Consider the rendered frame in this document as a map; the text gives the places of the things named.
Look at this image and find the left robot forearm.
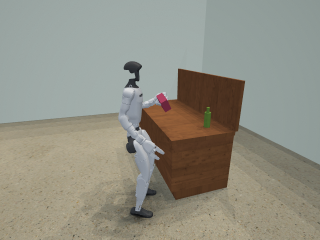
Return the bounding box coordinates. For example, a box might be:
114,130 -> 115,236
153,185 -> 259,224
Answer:
142,98 -> 156,109

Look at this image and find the sponge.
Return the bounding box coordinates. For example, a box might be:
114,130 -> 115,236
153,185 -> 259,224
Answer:
156,93 -> 171,112

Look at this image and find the robot left shin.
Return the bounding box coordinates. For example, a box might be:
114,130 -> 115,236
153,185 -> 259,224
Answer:
148,164 -> 155,182

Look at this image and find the robot torso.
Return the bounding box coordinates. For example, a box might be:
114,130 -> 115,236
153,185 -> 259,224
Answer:
123,85 -> 143,142

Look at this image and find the robot left hand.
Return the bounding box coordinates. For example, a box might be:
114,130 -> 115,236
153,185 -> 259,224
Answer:
154,92 -> 169,106

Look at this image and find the robot right hand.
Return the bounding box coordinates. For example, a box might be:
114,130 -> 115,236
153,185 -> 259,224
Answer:
142,140 -> 164,160

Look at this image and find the right robot forearm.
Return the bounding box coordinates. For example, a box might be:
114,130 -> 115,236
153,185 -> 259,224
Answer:
119,115 -> 146,145

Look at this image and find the table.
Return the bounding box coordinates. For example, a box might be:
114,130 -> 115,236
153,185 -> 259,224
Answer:
139,68 -> 245,200

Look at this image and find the right robot upper arm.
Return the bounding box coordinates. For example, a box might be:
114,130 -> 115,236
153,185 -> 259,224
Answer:
118,88 -> 135,122

